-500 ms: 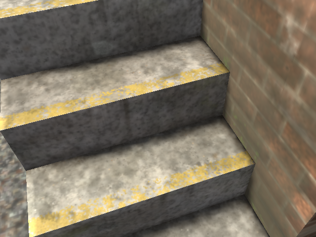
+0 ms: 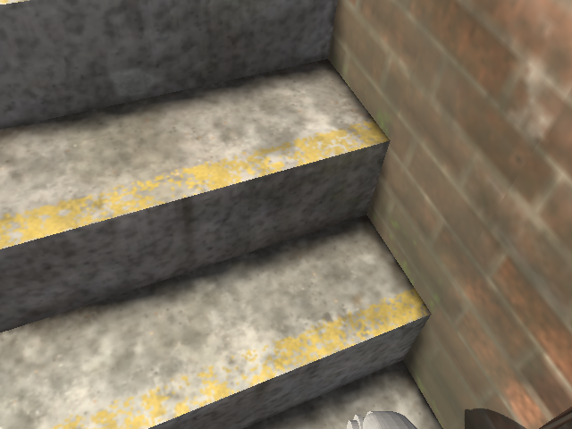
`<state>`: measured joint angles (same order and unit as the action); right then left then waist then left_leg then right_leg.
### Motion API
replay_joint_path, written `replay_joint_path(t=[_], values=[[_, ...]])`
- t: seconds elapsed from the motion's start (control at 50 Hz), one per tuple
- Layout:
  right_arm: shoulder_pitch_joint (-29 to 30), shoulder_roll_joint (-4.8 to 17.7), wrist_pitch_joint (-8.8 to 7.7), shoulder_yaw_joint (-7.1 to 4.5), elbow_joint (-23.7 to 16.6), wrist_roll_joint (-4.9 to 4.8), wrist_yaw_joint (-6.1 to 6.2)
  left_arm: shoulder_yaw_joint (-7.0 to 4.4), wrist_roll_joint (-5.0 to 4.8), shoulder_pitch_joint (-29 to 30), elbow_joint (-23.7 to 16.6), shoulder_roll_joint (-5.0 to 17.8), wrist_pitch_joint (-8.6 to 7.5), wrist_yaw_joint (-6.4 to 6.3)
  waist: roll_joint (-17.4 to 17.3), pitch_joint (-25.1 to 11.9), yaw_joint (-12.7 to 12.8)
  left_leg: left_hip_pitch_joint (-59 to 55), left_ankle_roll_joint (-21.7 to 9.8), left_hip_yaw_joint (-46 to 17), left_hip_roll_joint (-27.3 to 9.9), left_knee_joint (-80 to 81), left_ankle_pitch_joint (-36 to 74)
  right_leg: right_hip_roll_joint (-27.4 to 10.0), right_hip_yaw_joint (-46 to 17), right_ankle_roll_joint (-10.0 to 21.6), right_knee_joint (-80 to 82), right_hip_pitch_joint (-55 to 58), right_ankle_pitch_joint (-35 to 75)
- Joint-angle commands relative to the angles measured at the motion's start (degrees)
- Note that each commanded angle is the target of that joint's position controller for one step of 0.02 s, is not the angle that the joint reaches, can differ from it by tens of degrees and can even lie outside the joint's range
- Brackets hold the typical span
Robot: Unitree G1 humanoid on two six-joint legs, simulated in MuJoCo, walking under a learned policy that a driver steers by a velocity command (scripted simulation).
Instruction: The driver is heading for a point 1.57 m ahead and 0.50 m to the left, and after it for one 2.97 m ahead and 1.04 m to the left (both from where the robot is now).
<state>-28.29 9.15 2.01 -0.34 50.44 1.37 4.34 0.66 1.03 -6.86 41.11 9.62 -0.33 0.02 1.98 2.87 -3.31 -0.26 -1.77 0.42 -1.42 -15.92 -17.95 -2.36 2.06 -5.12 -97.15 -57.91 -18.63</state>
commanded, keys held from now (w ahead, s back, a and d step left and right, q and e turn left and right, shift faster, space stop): no key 0.04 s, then q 0.96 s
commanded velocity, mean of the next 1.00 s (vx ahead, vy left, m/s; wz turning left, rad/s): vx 0.03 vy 0.01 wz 0.43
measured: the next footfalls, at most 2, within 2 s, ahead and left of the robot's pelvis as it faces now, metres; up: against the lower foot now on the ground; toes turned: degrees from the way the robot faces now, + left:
right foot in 0.14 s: +0.11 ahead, -0.17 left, +0.00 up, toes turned -5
left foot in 0.46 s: +0.19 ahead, +0.11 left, +0.21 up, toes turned +6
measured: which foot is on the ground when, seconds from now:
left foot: down 0.00-0.14, up 0.16-0.44, down 0.46-1.00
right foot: up 0.00-0.12, down 0.14-0.48, up 0.50-1.00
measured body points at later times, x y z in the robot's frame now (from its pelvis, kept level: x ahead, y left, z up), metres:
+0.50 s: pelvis +0.08 -0.01 +0.02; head +0.11 +0.00 +0.47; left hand +0.18 +0.29 -0.09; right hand +0.35 -0.17 -0.03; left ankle +0.15 +0.10 -0.54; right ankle +0.08 -0.16 -0.73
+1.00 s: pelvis +0.10 -0.05 +0.17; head +0.10 -0.01 +0.61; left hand +0.18 +0.25 +0.07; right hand +0.34 -0.21 +0.10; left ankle +0.15 +0.10 -0.54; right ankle +0.13 -0.24 -0.39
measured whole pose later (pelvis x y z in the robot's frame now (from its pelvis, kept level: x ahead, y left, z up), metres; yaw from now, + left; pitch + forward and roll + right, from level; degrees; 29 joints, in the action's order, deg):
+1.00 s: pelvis +0.10 -0.05 +0.17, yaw +26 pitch +0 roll -4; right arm -13.5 11.3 1.9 1.8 28.5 -0.6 7.0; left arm -1.3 -2.3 -6.6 32.2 15.2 2.7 -2.1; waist 1.5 1.8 -2.2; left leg 29.9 -1.1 -19.8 7.7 -44.7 -14.9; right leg 7.0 -8.5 -5.0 -91.0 -37.1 -15.3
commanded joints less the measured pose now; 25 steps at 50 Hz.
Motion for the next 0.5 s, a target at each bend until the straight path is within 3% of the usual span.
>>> replay_joint_path(t=[0.02, 0.04, 0.06, 0.08, 0.1, 0.12, 0.14, 0.16, 0.18, 0.2, 0.22, 0.24, 0.26, 0.28, 0.3, 0.32, 0.34, 0.36, 0.38, 0.4, 0.42, 0.44, 0.46, 0.48, 0.5], values=[[4.92, 10.23, 1.3, -1.93, -4.89, 0.34, 1.11, 0.8, 0.53, 4.21, -5.75, -0.17, -0.78, 0.59, -9.2, -4.61, 2.9, -2.0, -7.94, -1.17, -11.94, -2.29, 65.87, -2.57, 1.75, 0.09, 15.47, 8.13, 5.93], [6.32, 12.87, 2.5, -2.81, -6.3, -0.94, 1.27, 1.26, 0.39, 8.29, -8.4, 0.31, -0.83, 0.65, -11.1, -4.82, 2.67, -0.63, -7.36, -0.56, -9.96, -1.96, 66.77, -1.05, 6.21, 0.36, 27.77, 13.46, 0.32], [6.6, 11.03, 2.8, -2.24, -6.46, -0.29, 1.14, -0.38, 0.69, 3.56, -5.2, 4.4, -1.94, 1.04, -7.6, -7.96, 3.71, -2.79, -5.37, 2.01, -6.84, -7.73, 89.21, 3.11, 8.01, 2.28, 32.21, 24.01, 6.81], [7.22, 15.53, 2.25, -3.62, -6.77, -0.97, 1.29, -1.85, 0.38, 3.79, -5.82, 7.27, -2.97, 0.65, -11.99, -9.26, 4.38, -4.73, -4.01, -1.79, -7.03, -14.17, 90.06, 5.29, 7.47, 2.33, 46.81, 30.71, 11.38], [7.65, 16.31, 1.21, -4.14, -7.71, -1.7, 1.2, -3.09, -0.18, 1.44, -4.73, 9.09, -3.31, -0.14, -13.45, -10.52, 4.44, -7.75, -3.39, -6.15, -8.51, -17.98, 83.19, 4.56, 3.07, 3.04, 64.98, 36.67, 21.69], [14.89, 16.57, -0.07, -4.26, -11.33, -2.53, 0.85, -4.43, 0.39, -3.39, -3.39, 10.89, -4.4, -0.76, -14.51, -8.73, 9.2, -9.98, -0.71, -6.09, -5.8, -25.78, 76.22, 4.09, 1.68, 3.64, 88.58, 43.11, 38.47], [15.88, 11.15, -1.9, -3.32, -13.24, -1.59, -0.23, -4.51, 0.53, -9.7, 1.45, 10.86, -4.74, -0.9, -7.45, -6.96, 8.4, 6.22, 2.04, -4.65, -1.68, -40.96, 36.15, 0.63, -0.12, 3.63, 93.47, 58.72, 55.3], [17.43, 1.81, -4.21, -1.51, -13.61, -0.61, -1.25, -4.24, 1.97, -17.08, 4.95, 12.98, -5.41, -1.47, 10.65, -5.6, 9.52, 39.82, 4.32, -5.5, 9.78, -70.14, -24.63, -10.29, -9.13, 7.18, 76.47, 79.27, 103.13], [7.36, -3.69, -6.03, -0.5, -12.04, -2.96, -2.06, -4.59, 6.46, -23.69, 6.79, 15.65, -4.75, -1.84, 8.96, -19.56, 6.97, 54.19, 3.86, -17.08, 11.98, -98.07, -29.39, -28.23, -15.62, 19.01, 64.27, 84.01, 120.84], [10.91, 0.16, -6.45, -0.94, -13.43, -4.93, -2.51, -4.46, 7.09, -21.52, 6.47, 12.73, -2.93, -1.86, 3.9, -21.26, 8.36, 62.86, 4.0, -14.76, 10.97, -111.49, -30.18, -28.24, -12.59, 20.62, 66.48, 82.04, 105.54], [16.97, 1.74, -5.51, -0.95, -18.37, -4.99, -2.82, -4.25, 5.55, -14.95, 5.62, 10.84, -2.33, -1.08, 4.39, -16.88, 5.89, 71.16, 3.69, -10.86, 9.7, -115.72, -28.53, -24.88, -9.76, 20.05, 69.18, 79.84, 86.48], [19.47, 0.37, -3.97, 0.23, -21.3, -3.92, -2.74, -3.8, 3.32, -8.67, 4.98, 9.29, -1.6, -1.39, 4.42, -14.78, 2.6, 75.06, 3.75, -11.18, 6.49, -122.32, -28.65, -25.11, -8.72, 18.41, 72.12, 74.07, 69.39], [21.41, -0.75, -2.44, 1.42, -23.68, -2.78, -3.49, -3.06, 1.2, -3.34, 4.51, 8.05, -1.02, -2.22, 3.94, -9.89, -0.84, 72.46, 4.25, -11.47, 4.39, -123.08, -27.32, -23.82, -4.47, 15.75, 76.81, 62.46, 57.14], [21.06, 0.31, -0.83, 1.84, -25.66, -1.96, -3.88, -3.1, -0.55, 0.19, 4.09, 10.38, -0.69, -2.95, 5.05, -6.71, -3.76, 67.37, 5.09, -9.59, 3.08, -123.67, -24.27, -23.33, -1.4, 13.75, 81.36, 52.09, 46.4], [22.51, 1.69, -0.06, 1.94, -29.15, -1.42, -3.95, -2.14, -0.71, 4.43, 3.18, 11.05, 0.41, -3.26, 4.19, -4.51, -6.7, 63.6, 5.32, -9.05, 1.54, -118.81, -20.31, -20.64, 2.49, 11.57, 82.92, 42.51, 38.5], [25.06, 3.71, 0.28, 2.2, -31.16, -1.14, -3.5, -1.75, -0.75, 7.14, 1.38, 12.11, 2.44, -3.44, 1.93, -4.69, -7.46, 57.81, 6.21, -4.74, 1.57, -103.14, -14.12, -13.99, 8.66, 10.76, 84.71, 35.19, 29.14], [27.23, 5.13, 0.98, 2.08, -31.42, -0.7, -2.89, -1.52, -0.05, 7.4, -0.96, 13.46, 3.69, -4.18, 2.0, -4.76, -5.6, 51.96, 7.62, -1.34, 2.81, -97.43, -6.61, -11.57, 10.94, 12.32, 86.24, 30.61, 28.6], [30.29, 4.18, 0.77, 2.53, -34.13, 0.38, -2.0, -1.85, 0.76, 5.81, -2.15, 18.07, 4.56, -5.45, 5.09, -8.39, -5.84, 50.85, 7.46, -1.33, 0.95, -96.92, -9.37, -13.54, 9.5, 14.14, 87.54, 34.3, 37.07], [29.14, 2.92, 1.06, 3.86, -33.28, 0.53, -1.65, -3.2, -0.1, 4.07, -1.98, 20.4, 6.05, -5.67, 5.71, -10.44, -5.69, 46.75, 5.58, 3.26, 1.07, -78.14, -18.11, -9.23, 12.54, 14.01, 88.31, 38.74, 36.35], [32.38, 2.41, 0.92, 4.29, -33.39, 0.43, -1.63, -3.94, -0.22, -2.17, -1.91, 20.51, 6.47, -5.8, 7.33, -11.81, -1.6, 42.32, 3.68, 4.6, 3.29, -72.61, -21.35, -10.11, 10.04, 16.22, 88.6, 41.57, 45.9], [27.93, 3.18, 0.86, 3.3, -30.98, 0.94, -1.44, -4.99, 0.09, -1.84, -2.88, 22.51, 5.57, -5.38, 10.59, -14.73, -2.34, 42.39, 2.07, 2.66, 2.58, -73.88, -22.81, -14.06, 8.99, 16.98, 83.11, 49.76, 70.18], [20.04, 4.38, 1.28, 2.41, -26.02, 0.83, -1.76, -5.11, -0.45, -2.03, -1.64, 21.27, 5.27, -4.83, 7.89, -16.5, -1.49, 41.86, 0.5, 8.45, 7.32, -74.91, -25.3, -15.38, 11.74, 17.55, 78.46, 56.6, 86.57], [18.26, 5.22, 1.18, 1.72, -25.52, 0.31, -2.17, -5.12, -1.31, -3.14, -1.58, 20.68, 5.01, -4.47, 9.28, -16.94, -1.78, 40.84, -1.36, 6.27, 7.66, -66.57, -22.87, -15.38, 11.19, 16.4, 73.68, 59.61, 92.38], [16.92, 8.36, 1.56, 0.33, -24.84, 0.32, -2.18, -4.53, -1.02, -3.28, -2.45, 18.74, 4.63, -3.77, 4.64, -16.87, -2.06, 40.02, -4.98, -0.53, 8.56, -57.1, -13.53, -13.94, 11.04, 14.41, 66.48, 59.8, 91.8], [17.4, 11.64, 2.5, -1.01, -25.75, 0.41, -0.65, -4.38, 1.3, -4.2, -3.69, 18.23, 4.6, -3.09, -6.44, -17.13, -1.76, 37.28, -9.85, -15.44, 5.07, -48.91, -11.61, -9.79, 12.53, 11.34, 57.49, 49.69, 76.99]])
